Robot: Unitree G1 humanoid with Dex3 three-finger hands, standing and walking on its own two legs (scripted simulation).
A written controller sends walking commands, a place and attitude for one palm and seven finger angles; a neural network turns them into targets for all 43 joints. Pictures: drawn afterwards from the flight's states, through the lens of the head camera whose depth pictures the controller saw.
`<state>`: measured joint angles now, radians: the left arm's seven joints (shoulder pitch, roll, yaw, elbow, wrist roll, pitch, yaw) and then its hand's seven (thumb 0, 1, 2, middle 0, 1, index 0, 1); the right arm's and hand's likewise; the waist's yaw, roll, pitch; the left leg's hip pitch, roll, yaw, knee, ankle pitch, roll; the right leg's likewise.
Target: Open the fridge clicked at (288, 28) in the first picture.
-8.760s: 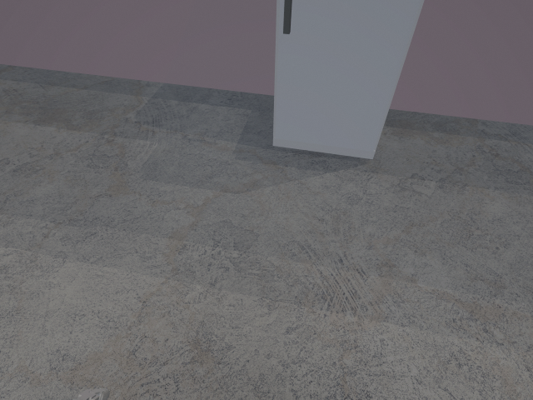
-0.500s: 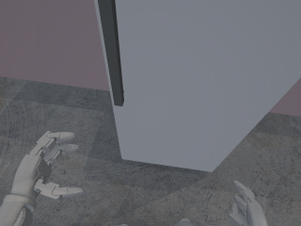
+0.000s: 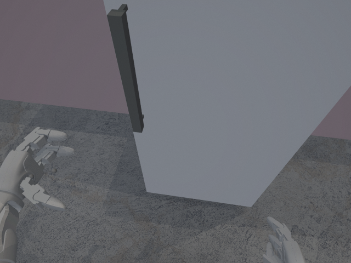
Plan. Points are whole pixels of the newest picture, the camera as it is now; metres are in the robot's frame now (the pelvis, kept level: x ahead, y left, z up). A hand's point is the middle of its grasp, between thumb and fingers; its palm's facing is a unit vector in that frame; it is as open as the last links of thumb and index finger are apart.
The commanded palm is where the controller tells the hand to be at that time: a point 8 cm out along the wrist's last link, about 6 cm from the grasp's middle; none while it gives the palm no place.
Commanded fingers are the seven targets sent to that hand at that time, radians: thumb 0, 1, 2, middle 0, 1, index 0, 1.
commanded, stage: raise the hand to about handle height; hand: left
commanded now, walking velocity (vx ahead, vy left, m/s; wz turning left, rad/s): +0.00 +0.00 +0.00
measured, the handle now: (132, 80) +0.52 +0.15 +0.13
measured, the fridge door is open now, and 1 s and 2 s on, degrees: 0 0 0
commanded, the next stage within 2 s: move the hooked fingers beside the handle in 0.50 s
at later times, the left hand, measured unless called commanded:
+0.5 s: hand (55, 172) +0.26 +0.26 +0.09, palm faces -0.03 -1.00 -0.05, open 13.9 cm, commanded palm +0.23 +0.31 +0.10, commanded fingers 0.00 -0.50 0.30 -0.30 -1.20 -0.30 -1.20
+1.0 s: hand (71, 154) +0.31 +0.25 +0.09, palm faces -0.07 -1.00 -0.03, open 13.9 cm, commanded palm +0.29 +0.30 +0.09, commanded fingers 0.00 -0.50 0.30 -0.30 -1.20 -0.30 -1.20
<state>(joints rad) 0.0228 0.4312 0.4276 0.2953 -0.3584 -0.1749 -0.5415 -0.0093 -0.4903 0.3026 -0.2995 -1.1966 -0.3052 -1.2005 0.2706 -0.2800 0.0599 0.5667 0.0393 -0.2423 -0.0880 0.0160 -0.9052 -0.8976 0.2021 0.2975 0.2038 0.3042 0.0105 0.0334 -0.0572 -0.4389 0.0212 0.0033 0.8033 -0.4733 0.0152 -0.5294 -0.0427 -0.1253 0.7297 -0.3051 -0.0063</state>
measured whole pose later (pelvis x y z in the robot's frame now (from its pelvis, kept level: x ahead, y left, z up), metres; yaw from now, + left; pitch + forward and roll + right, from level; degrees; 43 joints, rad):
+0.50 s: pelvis -0.01 +0.00 +0.00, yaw -1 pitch +5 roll -1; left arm -0.01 0.42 0.44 0.36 -0.35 -0.20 -0.56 -0.01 -0.49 0.30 -0.30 -1.20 -0.31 -1.20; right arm 0.28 -0.28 0.05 0.57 0.04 -0.25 -0.09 0.02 -0.91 -0.90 0.20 0.30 0.20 0.30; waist 0.01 0.03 -0.05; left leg -0.41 0.02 0.02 0.76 -0.44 0.01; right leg -0.51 -0.04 -0.11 0.70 -0.28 -0.01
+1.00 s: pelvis -0.01 +0.00 +0.00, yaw -1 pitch +7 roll -1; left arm -0.19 0.44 0.41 0.51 -0.32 -0.20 -0.54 -0.01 -0.49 0.30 -0.30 -1.20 -0.31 -1.20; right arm 0.30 -0.29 0.05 0.57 0.04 -0.22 -0.10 0.02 -0.91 -0.90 0.20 0.30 0.20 0.30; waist -0.01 0.02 -0.05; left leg -0.45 0.01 0.02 0.77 -0.44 0.01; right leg -0.56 -0.05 -0.10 0.72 -0.28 -0.01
